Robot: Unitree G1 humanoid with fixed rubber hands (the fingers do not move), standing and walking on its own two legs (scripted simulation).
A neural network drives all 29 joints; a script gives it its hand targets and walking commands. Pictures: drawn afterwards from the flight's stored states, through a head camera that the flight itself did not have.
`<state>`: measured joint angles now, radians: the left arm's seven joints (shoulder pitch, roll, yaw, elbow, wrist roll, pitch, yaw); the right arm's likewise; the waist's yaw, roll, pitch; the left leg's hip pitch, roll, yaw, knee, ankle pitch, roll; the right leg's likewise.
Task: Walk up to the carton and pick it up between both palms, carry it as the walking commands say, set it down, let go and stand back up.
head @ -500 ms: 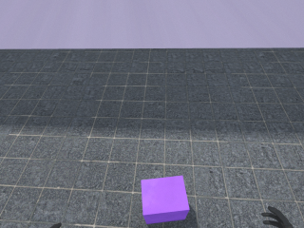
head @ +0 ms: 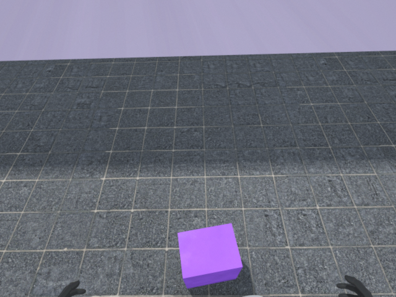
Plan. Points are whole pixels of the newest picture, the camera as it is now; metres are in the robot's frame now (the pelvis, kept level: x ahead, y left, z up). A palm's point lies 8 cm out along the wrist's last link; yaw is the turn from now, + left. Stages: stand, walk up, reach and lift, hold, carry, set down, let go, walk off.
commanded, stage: walk up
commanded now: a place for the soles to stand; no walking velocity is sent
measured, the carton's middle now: (208, 257) +0.34 +0.00 -0.63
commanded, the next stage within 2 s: stand in 0.44 s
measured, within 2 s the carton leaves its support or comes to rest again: neither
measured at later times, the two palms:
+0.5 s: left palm out of the picture +0.11 +0.29 -0.09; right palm out of the picture +0.07 -0.31 -0.10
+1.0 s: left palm out of the picture +0.07 +0.27 -0.09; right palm out of the picture +0.06 -0.33 -0.09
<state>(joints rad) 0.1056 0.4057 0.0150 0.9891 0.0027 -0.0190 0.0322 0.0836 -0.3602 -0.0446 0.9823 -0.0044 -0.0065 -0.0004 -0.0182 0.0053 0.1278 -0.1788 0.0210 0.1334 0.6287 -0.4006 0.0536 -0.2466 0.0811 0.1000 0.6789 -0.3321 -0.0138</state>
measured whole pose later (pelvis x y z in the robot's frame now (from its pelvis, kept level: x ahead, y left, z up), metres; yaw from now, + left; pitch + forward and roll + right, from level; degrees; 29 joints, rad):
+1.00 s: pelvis -0.02 -0.03 +0.02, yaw +1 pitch -3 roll +0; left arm 0.06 0.35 0.02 1.11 0.01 -0.02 0.00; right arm 0.10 -0.36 -0.02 1.08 0.00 -0.02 0.00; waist -0.02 0.00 0.06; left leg -0.09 0.02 0.11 0.34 -0.20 0.01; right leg -0.12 0.07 0.06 0.33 -0.16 -0.05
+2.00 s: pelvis -0.07 -0.01 -0.07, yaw +5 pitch +19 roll +1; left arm -0.34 0.21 0.16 0.64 -0.05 0.19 0.02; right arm -0.34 -0.34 -0.12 0.65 0.09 0.17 0.08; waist -0.02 0.00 0.05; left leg -0.97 -0.02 0.08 1.07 -0.42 0.05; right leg -1.00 0.01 0.01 1.09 -0.42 -0.02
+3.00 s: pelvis -0.11 -0.04 -0.23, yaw +8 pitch +48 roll +2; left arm -0.86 0.23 0.24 0.79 -0.10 0.05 0.05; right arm -0.88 -0.27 -0.19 0.78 0.10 0.06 -0.04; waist -0.01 0.00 -0.12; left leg -1.96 -0.01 0.05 1.59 -0.47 0.02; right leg -1.98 0.00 -0.05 1.61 -0.47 -0.07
